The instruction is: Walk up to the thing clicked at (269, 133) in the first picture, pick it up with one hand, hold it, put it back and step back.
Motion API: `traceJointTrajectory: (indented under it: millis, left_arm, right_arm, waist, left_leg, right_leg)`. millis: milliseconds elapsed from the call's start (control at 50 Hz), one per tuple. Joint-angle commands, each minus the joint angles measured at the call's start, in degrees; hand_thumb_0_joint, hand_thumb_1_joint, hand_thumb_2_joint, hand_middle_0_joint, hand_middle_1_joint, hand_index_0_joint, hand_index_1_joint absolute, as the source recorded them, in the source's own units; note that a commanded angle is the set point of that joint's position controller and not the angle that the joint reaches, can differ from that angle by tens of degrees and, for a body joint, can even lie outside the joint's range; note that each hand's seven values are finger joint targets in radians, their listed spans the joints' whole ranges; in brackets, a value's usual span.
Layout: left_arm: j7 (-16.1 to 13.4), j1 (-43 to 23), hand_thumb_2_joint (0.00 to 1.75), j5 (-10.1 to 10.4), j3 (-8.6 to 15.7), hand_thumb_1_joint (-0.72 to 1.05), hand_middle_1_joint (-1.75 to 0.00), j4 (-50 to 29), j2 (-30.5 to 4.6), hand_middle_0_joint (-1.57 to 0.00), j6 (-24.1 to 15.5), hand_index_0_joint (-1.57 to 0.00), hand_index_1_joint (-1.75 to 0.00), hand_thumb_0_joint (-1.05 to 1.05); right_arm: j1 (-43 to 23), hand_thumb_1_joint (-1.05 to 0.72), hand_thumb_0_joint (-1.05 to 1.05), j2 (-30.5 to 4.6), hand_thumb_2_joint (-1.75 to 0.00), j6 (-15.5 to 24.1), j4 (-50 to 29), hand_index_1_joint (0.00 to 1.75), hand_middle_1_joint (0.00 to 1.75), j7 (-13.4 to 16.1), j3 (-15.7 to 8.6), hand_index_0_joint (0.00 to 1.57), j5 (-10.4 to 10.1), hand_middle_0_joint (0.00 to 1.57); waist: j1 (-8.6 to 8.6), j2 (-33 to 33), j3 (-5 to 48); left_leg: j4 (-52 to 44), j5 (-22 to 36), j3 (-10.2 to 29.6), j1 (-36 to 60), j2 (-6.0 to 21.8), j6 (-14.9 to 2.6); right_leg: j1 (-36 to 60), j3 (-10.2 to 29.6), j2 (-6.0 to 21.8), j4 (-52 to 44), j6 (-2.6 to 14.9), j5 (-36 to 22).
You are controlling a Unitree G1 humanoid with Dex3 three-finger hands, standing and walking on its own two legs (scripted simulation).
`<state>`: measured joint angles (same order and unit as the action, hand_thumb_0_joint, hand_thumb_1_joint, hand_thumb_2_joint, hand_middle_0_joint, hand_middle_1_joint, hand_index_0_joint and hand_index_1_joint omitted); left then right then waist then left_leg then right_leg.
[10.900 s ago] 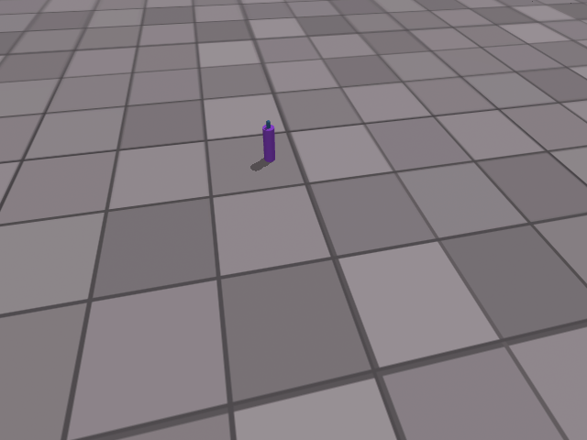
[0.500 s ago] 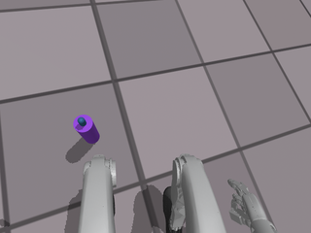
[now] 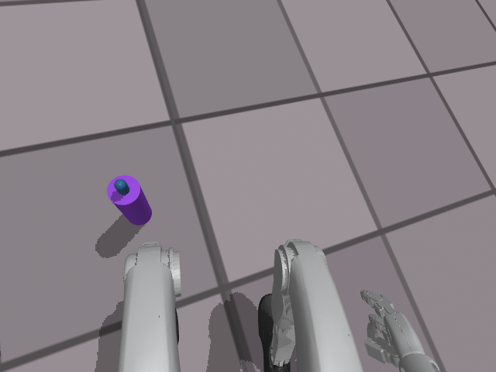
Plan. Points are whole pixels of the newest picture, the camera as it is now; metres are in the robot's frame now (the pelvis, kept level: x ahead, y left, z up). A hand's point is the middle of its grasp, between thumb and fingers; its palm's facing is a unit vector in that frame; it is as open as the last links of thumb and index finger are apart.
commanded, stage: go down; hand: left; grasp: from the side
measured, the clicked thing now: (131, 201) +0.44 +0.22 -0.29
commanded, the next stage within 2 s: approach in 0.06 s
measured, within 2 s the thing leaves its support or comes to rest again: neither
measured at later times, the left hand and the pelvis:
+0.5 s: hand out of the picture +0.39 +0.38 -0.09, palm faces +0.16 -0.99 +0.01, open 17.6 cm; pelvis -0.01 +0.00 -0.06, yaw -2 degrees
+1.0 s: hand (103, 212) +0.40 +0.27 -0.26, palm faces +0.06 -1.00 +0.07, open 17.6 cm; pelvis -0.01 +0.01 -0.13, yaw -7 degrees
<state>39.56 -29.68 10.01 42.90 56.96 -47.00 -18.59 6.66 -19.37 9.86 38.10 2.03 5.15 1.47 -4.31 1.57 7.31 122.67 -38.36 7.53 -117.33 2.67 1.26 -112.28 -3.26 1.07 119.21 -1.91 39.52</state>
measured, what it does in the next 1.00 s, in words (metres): lowers itself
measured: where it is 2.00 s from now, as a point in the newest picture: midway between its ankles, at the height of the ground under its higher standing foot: (220, 358)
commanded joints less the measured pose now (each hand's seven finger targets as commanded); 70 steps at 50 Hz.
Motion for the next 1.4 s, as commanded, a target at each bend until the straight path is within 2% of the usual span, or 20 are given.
traceJointTrajectory:
  millis: [0,140,220,280,420,480,560,600,680,700,740,800,840,980,1020,1100,1160,1220,1260,1380]
  left_arm:
    - [0.3,-10.2,0.07,2.2,4.4,-0.54,-0.05,-10.3,-23.8,-0.04,-3.3,-0.03,-0.06,0.0]
    - [0.8,-10.5,0.12,2.5,5.0,-0.56,-0.08,-9.5,-24.3,-0.07,-3.4,-0.03,-0.12,0.0]
    - [1.4,-11.3,0.02,3.1,4.6,-0.59,-0.05,-5.0,-22.1,-0.08,-4.7,-0.05,-0.07,0.0]
    - [2.3,-13.2,0.0,4.4,3.6,-0.59,-0.06,-1.8,-20.0,-0.08,-7.9,-0.06,-0.07,0.0]
    - [3.1,-15.4,0.02,7.2,1.5,-0.56,-0.06,5.6,-16.4,-0.07,-17.7,-0.06,-0.07,0.0]
    - [2.5,-15.2,0.01,7.1,4.4,-0.56,-0.07,5.9,-21.7,-0.08,-21.9,-0.06,-0.08,0.0]
    - [2.1,-14.4,0.02,6.7,4.0,-0.55,-0.07,5.5,-21.3,-0.07,-25.9,-0.05,-0.08,0.0]
    - [1.5,-14.4,0.04,6.2,4.9,-0.54,-0.07,4.5,-23.5,-0.07,-27.4,-0.05,-0.09,0.0]
    - [0.5,-13.1,0.04,5.4,1.7,-0.55,-0.09,3.5,-19.2,-0.07,-29.2,-0.05,-0.1,0.0]
    - [0.3,-12.0,0.04,5.4,-1.3,-0.57,-0.09,5.9,-15.1,-0.07,-29.4,-0.05,-0.1,0.0]
    - [-1.2,-14.0,0.06,5.6,-1.3,-0.56,-0.1,2.9,-15.4,-0.07,-31.0,-0.05,-0.11,0.0]
    - [-3.6,-12.9,0.0,5.8,-4.3,-0.61,-0.09,6.5,-10.9,-0.07,-33.0,-0.07,-0.09,0.0]
    - [-5.9,-12.4,0.02,5.5,-3.8,-0.61,-0.09,6.3,-11.3,-0.07,-34.7,-0.06,-0.09,0.0]
    - [-15.4,-11.9,0.02,2.6,-4.7,-0.61,-0.09,6.2,-9.1,-0.07,-39.1,-0.07,-0.08,0.0]
    - [-17.1,-11.1,0.02,1.5,-6.5,-0.61,-0.08,7.9,-7.3,-0.06,-40.0,-0.06,-0.08,0.0]
    - [-18.5,-10.6,0.01,1.3,-11.5,-0.58,-0.07,8.1,-2.4,-0.06,-41.0,-0.06,-0.06,0.0]
    - [-19.8,-11.4,0.0,1.5,-12.7,-0.59,-0.07,8.7,-2.3,-0.06,-41.4,-0.06,-0.05,0.0]
    - [-21.4,-12.6,0.02,2.0,-13.5,-0.6,-0.07,9.2,-1.7,-0.05,-42.4,-0.06,-0.06,0.0]
    - [-22.7,-13.1,0.03,1.3,-12.8,-0.58,-0.07,9.3,-3.7,-0.06,-43.2,-0.07,-0.06,0.0]
    - [-25.7,-13.2,0.06,-0.7,-13.7,-0.49,-0.07,10.2,-3.4,-0.06,-45.4,-0.06,-0.06,0.0]
  right_arm:
    - [5.9,-0.91,0.0,-13.3,-0.91,1.8,-3.6,0.3,0.3,1.0,-5.0,0.2,-0.3,0.2]
    - [6.6,-0.92,0.0,-13.4,-0.91,1.5,-3.4,0.3,0.3,0.7,-4.6,0.2,-0.2,0.2]
    - [5.9,-0.91,0.0,-13.1,-0.9,1.7,-2.8,0.3,0.3,0.4,-4.0,0.2,0.1,0.2]
    - [5.0,-0.91,0.0,-13.6,-0.9,2.1,-3.0,0.3,0.3,0.0,-3.6,0.2,0.7,0.2]
    - [2.3,-0.9,0.0,-14.9,-0.9,3.1,-3.2,0.3,0.3,-1.4,-0.9,0.2,2.8,0.2]
    - [0.7,-0.9,0.0,-15.9,-0.9,2.7,-3.3,0.3,0.3,-2.0,0.5,0.2,4.2,0.2]
    - [-1.7,-0.91,0.0,-17.3,-0.9,1.3,-3.5,0.3,0.3,-2.6,2.4,0.2,6.3,0.2]
    - [-2.5,-0.91,0.0,-18.2,-0.91,0.3,-3.5,0.3,0.3,-2.8,3.1,0.2,7.2,0.2]
    - [-4.1,-0.92,0.0,-18.6,-0.91,-1.2,-2.6,0.3,0.3,-3.2,4.4,0.2,9.1,0.2]
    - [-5.3,-0.93,0.0,-18.8,-0.91,-1.5,-3.0,0.3,0.3,-3.4,4.9,0.2,9.2,0.2]
    - [-5.7,-0.92,0.0,-19.1,-0.91,-1.9,-2.3,0.3,0.3,-3.5,5.3,0.2,9.9,0.2]
    - [-7.9,-0.94,0.0,-19.1,-0.91,-2.6,-2.5,0.3,0.3,-4.1,6.8,0.2,10.6,0.2]
    - [-9.0,-0.93,0.0,-19.4,-0.91,-3.0,-2.5,0.3,0.3,-4.4,7.4,0.2,11.3,0.2]
    - [-11.4,-0.93,0.0,-19.5,-0.91,-4.6,-3.7,0.3,0.3,-6.3,8.5,0.2,13.5,0.2]
    - [-12.0,-0.93,0.0,-19.9,-0.91,-5.1,-4.6,0.3,0.3,-6.9,8.7,0.2,14.0,0.2]
    - [-12.1,-0.93,0.0,-20.2,-0.9,-5.7,-4.5,0.3,0.3,-7.7,8.8,0.2,14.5,0.2]
    - [-12.8,-0.93,0.0,-20.6,-0.9,-6.0,-5.1,0.3,0.3,-8.1,9.1,0.2,14.4,0.2]
    - [-13.2,-0.92,0.0,-20.4,-0.9,-6.3,-5.6,0.3,0.3,-8.5,9.9,0.2,14.5,0.2]
    - [-13.4,-0.92,0.0,-20.4,-0.9,-6.5,-5.7,0.3,0.3,-8.5,10.5,0.2,14.8,0.2]
    - [-13.5,-0.91,0.0,-20.8,-0.9,-7.6,-5.8,0.3,0.3,-9.0,11.2,0.2,15.9,0.2]
  waist:
    - [2.96,-14.8,33.0]
    - [2.42,-14.7,34.3]
    - [0.82,-12.1,29.5]
    - [-0.74,-10.6,26.6]
    - [-2.78,-8.7,25.2]
    - [-1.59,-10.7,26.2]
    - [-1.98,-16.7,27.2]
    - [-2.13,-19.7,27.9]
    - [-3.76,-22.0,27.7]
    - [-5.06,-21.3,26.1]
    - [-5.57,-21.9,26.0]
    - [-6.93,-18.9,22.2]
    - [-6.68,-19.2,21.3]
    - [-6.69,-18.6,17.7]
    - [-8.15,-19.1,16.6]
    - [-10.11,-16.4,14.9]
    - [-10.53,-15.0,13.5]
    - [-10.85,-13.8,13.0]
    - [-10.57,-14.5,12.1]
    - [-11.22,-17.2,12.2]
  left_leg:
    - [-17.0,5.6,-2.7,28.7,-0.6,-2.26]
    - [-15.2,8.7,-2.9,28.9,-0.6,-2.16]
    - [-12.9,7.3,-3.0,23.9,-0.7,-2.53]
    - [-10.8,3.5,-2.9,20.7,-0.6,-2.61]
    - [-4.1,3.6,-2.5,16.8,-0.2,-2.13]
    - [-1.3,4.5,-2.6,16.3,0.0,-1.77]
    - [0.5,7.2,-1.5,19.5,0.8,-0.7]
    - [1.6,8.8,-1.0,20.5,0.9,-0.33]
    - [4.1,10.9,0.1,21.5,1.3,0.09]
    - [4.2,9.6,0.8,21.5,1.3,0.17]
    - [6.1,10.7,1.1,21.5,1.5,0.25]
    - [7.7,7.7,1.9,17.8,1.4,0.0]
    - [8.1,8.6,2.3,17.8,1.4,0.25]
    - [9.4,5.5,2.7,14.1,1.4,0.32]
    - [9.0,5.3,3.2,13.8,1.2,0.49]
    - [9.8,4.8,3.7,12.7,1.0,0.24]
    - [10.1,2.3,4.1,11.1,0.9,-0.05]
    - [10.7,0.8,4.2,9.8,0.7,-0.31]
    - [10.4,-0.2,4.4,9.0,0.6,-0.29]
    - [9.6,3.3,5.4,12.5,0.9,0.7]
  right_leg:
    - [11.5,-2.2,-1.8,-11.6,4.17,-6.5]
    - [12.0,-2.3,-1.6,-10.6,4.08,-8.6]
    - [9.8,-2.5,-1.8,-9.1,4.0,-7.5]
    - [7.5,-2.9,-2.1,-8.3,3.87,-4.7]
    - [5.8,-4.7,-3.1,-3.4,3.71,-4.6]
    - [6.3,-5.3,-3.6,-0.6,3.81,-5.2]
    - [5.5,-6.8,-3.9,3.5,4.01,-7.7]
    - [5.6,-7.5,-4.0,5.2,3.95,-9.2]
    - [5.8,-8.5,-4.3,7.1,3.81,-11.7]
    - [4.3,-9.1,-4.3,7.6,3.81,-10.4]
    - [4.8,-9.4,-4.5,8.1,3.57,-11.9]
    - [4.1,-10.5,-4.7,8.9,3.33,-10.3]
    - [4.4,-10.9,-4.8,9.5,3.23,-11.0]
    - [4.9,-12.0,-5.3,10.2,2.97,-10.1]
    - [4.9,-12.8,-5.4,10.5,2.89,-10.4]
    - [5.2,-13.3,-5.6,10.1,2.65,-11.1]
    - [4.7,-13.8,-5.9,9.7,2.53,-9.4]
    - [5.6,-13.9,-6.2,9.3,2.4,-8.4]
    - [5.4,-14.1,-6.3,9.5,2.51,-7.6]
    - [5.9,-14.7,-6.4,10.7,2.72,-10.4]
